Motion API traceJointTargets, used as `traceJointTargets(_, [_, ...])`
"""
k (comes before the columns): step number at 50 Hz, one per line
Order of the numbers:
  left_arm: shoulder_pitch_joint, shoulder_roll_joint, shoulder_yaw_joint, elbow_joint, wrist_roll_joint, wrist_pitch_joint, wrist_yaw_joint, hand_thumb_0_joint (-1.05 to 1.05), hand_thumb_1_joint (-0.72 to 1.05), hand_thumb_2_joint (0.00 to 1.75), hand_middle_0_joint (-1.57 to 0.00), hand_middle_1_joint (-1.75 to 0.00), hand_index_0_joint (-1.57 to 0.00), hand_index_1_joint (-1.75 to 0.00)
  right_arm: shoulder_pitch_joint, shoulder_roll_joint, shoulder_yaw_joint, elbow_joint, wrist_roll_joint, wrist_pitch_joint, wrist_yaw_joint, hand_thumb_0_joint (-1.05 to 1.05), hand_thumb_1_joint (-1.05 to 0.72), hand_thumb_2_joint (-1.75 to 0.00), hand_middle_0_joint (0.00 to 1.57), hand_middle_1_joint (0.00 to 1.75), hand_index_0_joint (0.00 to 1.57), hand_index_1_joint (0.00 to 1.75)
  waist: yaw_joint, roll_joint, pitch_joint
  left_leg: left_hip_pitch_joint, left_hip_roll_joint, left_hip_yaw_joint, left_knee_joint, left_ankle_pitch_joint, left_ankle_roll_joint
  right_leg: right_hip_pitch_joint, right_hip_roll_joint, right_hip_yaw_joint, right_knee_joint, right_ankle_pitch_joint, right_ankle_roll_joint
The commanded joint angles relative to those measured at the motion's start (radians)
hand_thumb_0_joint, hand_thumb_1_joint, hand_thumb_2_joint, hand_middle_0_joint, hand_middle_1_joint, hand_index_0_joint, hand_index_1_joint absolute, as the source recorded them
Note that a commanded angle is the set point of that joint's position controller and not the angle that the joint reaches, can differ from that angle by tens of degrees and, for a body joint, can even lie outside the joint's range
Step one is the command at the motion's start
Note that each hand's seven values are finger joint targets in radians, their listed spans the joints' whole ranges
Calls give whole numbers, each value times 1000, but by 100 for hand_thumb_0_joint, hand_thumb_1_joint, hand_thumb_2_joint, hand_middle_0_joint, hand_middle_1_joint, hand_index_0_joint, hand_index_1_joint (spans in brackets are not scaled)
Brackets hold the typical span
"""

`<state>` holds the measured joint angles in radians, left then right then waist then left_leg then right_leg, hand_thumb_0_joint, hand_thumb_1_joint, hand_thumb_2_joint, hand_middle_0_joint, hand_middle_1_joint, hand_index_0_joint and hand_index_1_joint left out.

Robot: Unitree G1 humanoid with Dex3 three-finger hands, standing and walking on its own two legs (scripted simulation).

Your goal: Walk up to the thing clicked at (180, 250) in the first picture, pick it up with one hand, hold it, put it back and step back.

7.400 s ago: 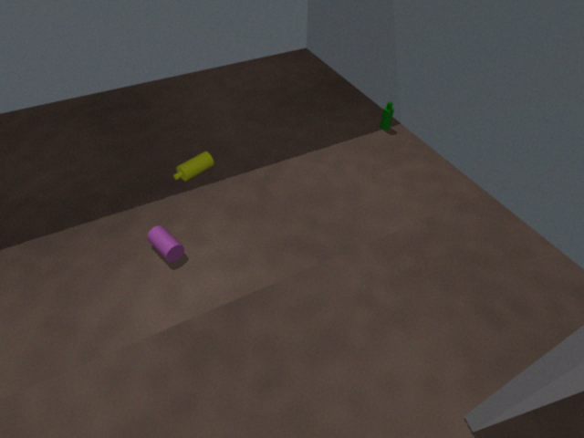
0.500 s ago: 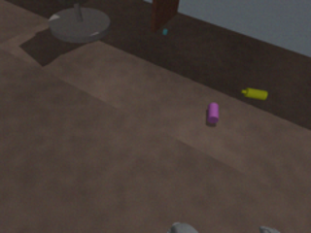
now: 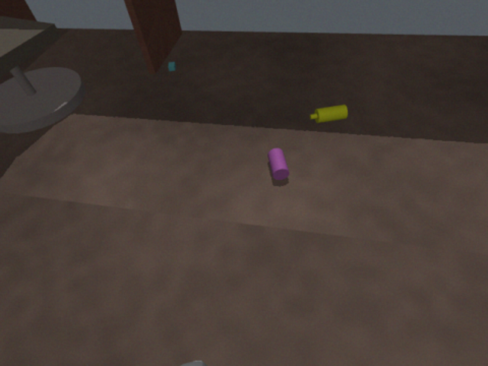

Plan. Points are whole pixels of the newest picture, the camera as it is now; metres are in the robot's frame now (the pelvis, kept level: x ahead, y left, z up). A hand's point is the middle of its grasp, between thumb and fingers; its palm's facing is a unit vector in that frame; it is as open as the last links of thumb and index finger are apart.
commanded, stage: walk up
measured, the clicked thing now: (278, 163) +1.16 -0.18 -0.73
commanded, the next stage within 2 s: stand in 1.56 s
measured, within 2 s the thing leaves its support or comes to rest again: neither
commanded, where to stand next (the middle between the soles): +0.07 +0.04 m, yaw -11 degrees
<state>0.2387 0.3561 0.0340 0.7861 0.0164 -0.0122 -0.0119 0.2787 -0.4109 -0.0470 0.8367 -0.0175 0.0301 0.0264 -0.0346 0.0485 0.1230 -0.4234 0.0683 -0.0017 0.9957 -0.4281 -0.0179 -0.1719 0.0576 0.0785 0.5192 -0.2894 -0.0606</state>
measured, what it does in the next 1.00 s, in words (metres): steps on the spot: left foot, then right foot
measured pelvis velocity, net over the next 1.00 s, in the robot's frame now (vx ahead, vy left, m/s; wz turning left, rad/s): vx -0.01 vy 0.02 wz -0.19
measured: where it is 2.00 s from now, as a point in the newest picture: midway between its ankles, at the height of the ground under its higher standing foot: outside the picture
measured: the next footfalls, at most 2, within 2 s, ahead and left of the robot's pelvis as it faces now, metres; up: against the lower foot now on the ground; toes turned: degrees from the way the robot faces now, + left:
left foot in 0.24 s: +0.10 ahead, +0.12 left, +0.00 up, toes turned -3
right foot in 0.60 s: +0.04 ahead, -0.11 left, +0.00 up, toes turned -9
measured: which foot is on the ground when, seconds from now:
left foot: up 0.00-0.22, down 0.24-0.64, up 0.66-0.90, down 0.92-1.00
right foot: down 0.00-0.26, up 0.28-0.58, down 0.60-1.00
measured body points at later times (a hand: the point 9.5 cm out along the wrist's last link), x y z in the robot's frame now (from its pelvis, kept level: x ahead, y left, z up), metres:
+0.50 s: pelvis +0.02 +0.02 -0.01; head +0.07 +0.03 +0.44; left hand +0.14 +0.32 -0.14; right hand +0.10 -0.29 -0.11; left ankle +0.06 +0.12 -0.74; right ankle -0.01 -0.12 -0.70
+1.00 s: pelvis -0.01 +0.02 -0.01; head +0.00 +0.01 +0.44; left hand +0.16 +0.30 -0.12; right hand -0.02 -0.29 -0.15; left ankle +0.02 +0.18 -0.74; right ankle +0.00 -0.11 -0.74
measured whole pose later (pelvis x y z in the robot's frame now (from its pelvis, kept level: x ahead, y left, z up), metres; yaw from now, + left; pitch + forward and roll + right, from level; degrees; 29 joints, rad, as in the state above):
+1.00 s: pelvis -0.01 +0.02 -0.01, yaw -11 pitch -3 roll +2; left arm 0.14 0.36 0.02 0.94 0.01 -0.01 0.01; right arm 0.21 -0.37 -0.02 1.00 -0.02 0.02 0.02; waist -0.01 0.00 0.09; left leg -0.19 0.02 -0.03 0.56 -0.31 -0.04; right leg -0.28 -0.02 0.05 0.63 -0.29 0.01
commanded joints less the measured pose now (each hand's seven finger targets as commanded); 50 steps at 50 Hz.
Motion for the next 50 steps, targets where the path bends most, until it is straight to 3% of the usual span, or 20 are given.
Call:
traceJointTargets(1, [45, 260, 86, -77, 0, -16, 27, 0, 90, 90, -20, -30, -20, -30, -3, -172, -54, -70, -4, -34, -29, 0, -90, -90, 20, 30, 20, 30, 45, -200, -57, -37, -22, 18, -35, 52, -3, 0, -187, 167, -120, 533, -152])
traceJointTargets(6, [67, 269, 87, -95, 1, -3, 31, 0, 90, 90, -20, -30, -20, -30, -74, -162, -60, -88, -1, -40, -41, 0, -90, -90, 20, 30, 20, 30, 69, -190, -75, 24, -38, 5, -164, 74, 22, -23, -201, 216, -30, 653, -135])
traceJointTargets(10, [19, 276, 77, -118, -16, -1, 38, 0, 90, 90, -20, -30, -20, -30, -22, -142, -63, -76, -8, -50, -47, 0, -90, -90, 20, 30, 20, 30, 16, -158, -124, 175, -63, -2, -353, 122, 56, -77, -217, 270, 86, 646, -129])
traceJointTargets(11, [-2, 258, 68, -125, -23, -1, 40, 0, 90, 90, -20, -30, -20, -30, 24, -144, -65, -64, -10, -58, -47, 0, -90, -90, 20, 30, 20, 30, -14, -114, -147, 277, -54, -22, -503, 249, 71, -109, -192, 251, 136, 563, -93])
traceJointTargets(12, [10, 207, 55, -132, -34, -5, 41, 0, 90, 90, -20, -30, -20, -30, 34, -209, -83, -68, -22, -67, -49, 0, -90, -90, 20, 30, 20, 30, -19, 51, -198, 379, 96, -212, -604, 402, 113, -169, -95, 189, 275, 421, -18])
traceJointTargets(13, [42, 162, 42, -115, -40, -6, 43, 0, 90, 90, -20, -30, -20, -30, -5, -249, -93, -86, -15, -69, -48, 0, -90, -90, 20, 30, 20, 30, 3, 187, -213, 488, 255, -379, -604, 654, 188, -298, 72, 66, 420, -128, 32])
traceJointTargets(15, [77, 225, 48, -57, -23, 9, 59, 0, 90, 90, -20, -30, -20, -30, -53, -243, -91, -94, 0, -69, -42, 0, -90, -90, 20, 30, 20, 30, 17, 142, -201, 390, 377, -450, -583, 648, 337, -275, 10, 58, 571, -366, 51])
traceJointTargets(20, [37, 223, 54, -14, -24, 1, 30, 0, 90, 90, -20, -30, -20, -30, -90, -194, -60, -91, -1, -62, -42, 0, -90, -90, 20, 30, 20, 30, 18, 125, -78, 289, 166, -115, -580, 609, 212, -253, -7, 10, 457, -199, 53])
traceJointTargets(25, [37, 215, 50, 9, -17, -18, 41, 0, 90, 90, -20, -30, -20, -30, -76, -203, -64, -109, -12, -29, -29, 0, -90, -90, 20, 30, 20, 30, -6, 173, -165, 352, 159, -58, -491, 715, 222, -177, -27, -102, 256, -136, 67])
traceJointTargets(29, [125, 219, 61, 63, -3, -27, 53, 0, 90, 90, -20, -30, -20, -30, -167, -207, -63, -135, 0, 0, -16, 0, -90, -90, 20, 30, 20, 30, 62, 109, -172, 179, 164, -73, -412, 418, 201, 17, -28, -129, 20, 23, 35])
traceJointTargets(30, [117, 240, 66, 65, 5, -36, 56, 0, 90, 90, -20, -30, -20, -30, -172, -169, -52, -131, 9, 3, -14, 0, -90, -90, 20, 30, 20, 30, 76, 34, -162, 108, 143, -66, -362, 314, 149, 62, -55, -45, -42, 63, 17])
traceJointTargets(31, [93, 296, 82, 56, 18, -48, 59, 0, 90, 90, -20, -30, -20, -30, -162, -112, -37, -134, 16, 7, -11, 0, -90, -90, 20, 30, 20, 30, 64, -159, -139, -7, 54, -10, -215, 183, 80, 73, -216, 247, -117, 90, -35])
traceJointTargets(32, [26, 328, 79, 36, 19, -57, 59, 0, 90, 90, -20, -30, -20, -30, -155, -79, -24, -126, 16, 14, -15, 0, -90, -90, 20, 30, 20, 30, 50, -217, -79, -43, -39, -29, -132, -121, 39, -38, -393, 454, -211, 93, -133])
traceJointTargets(33, [-18, 381, 84, 24, 20, -54, 60, 0, 90, 90, -20, -30, -20, -30, -168, -152, -46, -110, 10, 20, -23, 0, -90, -90, 20, 30, 20, 30, 65, -218, -49, 32, -18, -96, -20, -182, 42, -176, -451, 500, -192, 111, -229])
traceJointTargets(37, [-88, 273, 63, 35, 11, -61, 53, 0, 90, 90, -20, -30, -20, -30, -107, -140, -40, -22, 29, 4, -13, 0, -90, -90, 20, 30, 20, 30, 19, -215, -76, 54, -30, -96, -102, -63, 35, -86, -270, 208, -126, 240, -116])
traceJointTargets(44, [-109, 259, 61, 51, 5, -33, 34, 0, 90, 90, -20, -30, -20, -30, -67, -135, -25, 65, 10, -36, -22, 0, -90, -90, 20, 30, 20, 30, 28, -252, -165, 219, -67, 20, -495, 72, 4, -33, -215, 114, -39, 220, -78])
traceJointTargets(46, [-117, 219, 49, 54, -11, -20, 27, 0, 90, 90, -20, -30, -20, -30, -52, -156, -32, 89, -6, -53, -29, 0, -90, -90, 20, 30, 20, 30, 22, -172, -180, 342, -16, -62, -595, 256, 30, -117, -197, 92, 7, 213, -19])
traceJointTargets(47, [-124, 195, 41, 55, -20, -19, 26, 0, 90, 90, -20, -30, -20, -30, -67, -194, -37, 87, -14, -61, -32, 0, -90, -90, 20, 30, 20, 30, 31, -70, -185, 329, 94, -210, -640, 310, 74, -140, -138, 51, 62, 157, 20])
traceJointTargets(48, [-116, 194, 42, 89, -24, -14, 27, 0, 90, 90, -20, -30, -20, -30, -151, -219, -33, 79, 0, -63, -27, 0, -90, -90, 20, 30, 20, 30, 68, -23, -144, 206, 148, -268, -638, 212, 126, -78, -82, 6, 27, -8, 34])
traceJointTargets(50, [-116, 218, 46, 130, -6, -22, 27, 0, 90, 90, -20, -30, -20, -30, -192, -186, -15, 93, 6, -58, -19, 0, -90, -90, 20, 30, 20, 30, 82, -19, -110, 97, 95, -170, -608, 130, 97, 51, -119, 50, -85, -29, 17])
